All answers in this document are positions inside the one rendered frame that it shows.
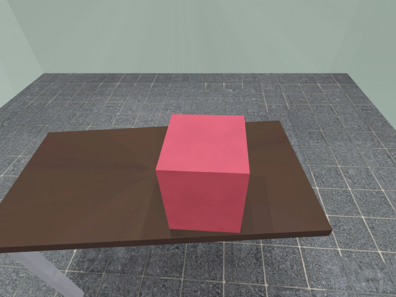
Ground table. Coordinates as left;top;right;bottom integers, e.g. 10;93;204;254
0;121;333;297

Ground carton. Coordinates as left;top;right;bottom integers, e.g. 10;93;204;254
156;114;250;233

